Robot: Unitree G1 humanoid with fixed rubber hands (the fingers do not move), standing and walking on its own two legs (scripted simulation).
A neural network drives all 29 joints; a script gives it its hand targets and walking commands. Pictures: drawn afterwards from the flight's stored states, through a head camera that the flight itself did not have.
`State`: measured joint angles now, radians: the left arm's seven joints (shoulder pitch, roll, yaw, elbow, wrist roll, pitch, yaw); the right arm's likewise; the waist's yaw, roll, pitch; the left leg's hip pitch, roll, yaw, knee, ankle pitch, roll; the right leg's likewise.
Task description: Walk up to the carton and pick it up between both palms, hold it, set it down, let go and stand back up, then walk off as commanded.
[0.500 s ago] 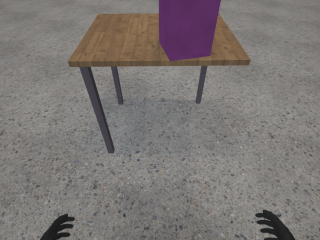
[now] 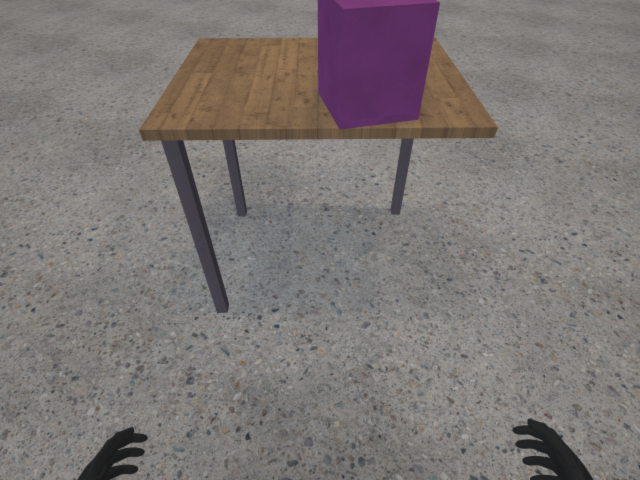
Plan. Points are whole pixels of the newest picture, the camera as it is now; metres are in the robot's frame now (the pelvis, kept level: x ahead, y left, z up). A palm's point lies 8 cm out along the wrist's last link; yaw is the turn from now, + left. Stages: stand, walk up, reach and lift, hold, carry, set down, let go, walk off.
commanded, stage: stand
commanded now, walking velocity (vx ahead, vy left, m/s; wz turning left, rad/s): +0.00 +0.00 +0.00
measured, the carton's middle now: (369, 54) +1.00 -0.13 +0.15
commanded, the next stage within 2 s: none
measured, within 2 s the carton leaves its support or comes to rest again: neither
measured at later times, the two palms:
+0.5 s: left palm out of the picture +0.15 +0.29 -0.05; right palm out of the picture +0.15 -0.29 -0.05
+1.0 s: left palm out of the picture +0.14 +0.29 -0.06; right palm out of the picture +0.14 -0.29 -0.05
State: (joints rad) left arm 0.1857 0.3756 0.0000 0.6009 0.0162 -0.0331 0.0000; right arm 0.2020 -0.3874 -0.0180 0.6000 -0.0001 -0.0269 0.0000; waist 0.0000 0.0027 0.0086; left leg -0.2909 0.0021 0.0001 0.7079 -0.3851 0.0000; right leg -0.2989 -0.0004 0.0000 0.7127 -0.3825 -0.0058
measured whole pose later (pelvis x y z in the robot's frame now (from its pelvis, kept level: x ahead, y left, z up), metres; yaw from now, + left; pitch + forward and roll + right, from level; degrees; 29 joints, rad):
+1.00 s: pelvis -0.02 +0.00 +0.00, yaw +0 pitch -4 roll +0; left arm 0.19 0.38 0.00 0.65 0.02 -0.03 0.00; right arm 0.20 -0.39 -0.02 0.60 0.00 -0.03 0.00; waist 0.00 0.00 0.01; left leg -0.29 0.00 0.00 0.71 -0.36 0.00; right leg -0.29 0.00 0.00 0.71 -0.36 -0.01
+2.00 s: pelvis -0.02 +0.00 +0.00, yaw +0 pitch -4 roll +0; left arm 0.18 0.38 0.00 0.67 0.02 -0.03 0.00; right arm 0.20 -0.39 -0.02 0.60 0.00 -0.03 0.00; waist 0.00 0.00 0.01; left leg -0.29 0.00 0.00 0.70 -0.36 0.00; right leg -0.29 0.00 0.00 0.70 -0.35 0.00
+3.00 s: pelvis -0.02 +0.00 +0.00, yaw +0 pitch -3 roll +0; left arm 0.17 0.38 0.00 0.68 0.02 -0.03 0.00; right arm 0.20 -0.39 -0.02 0.61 0.00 -0.03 0.00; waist 0.00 0.01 0.01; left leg -0.29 0.00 0.00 0.68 -0.34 0.00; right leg -0.29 0.00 0.00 0.67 -0.34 0.00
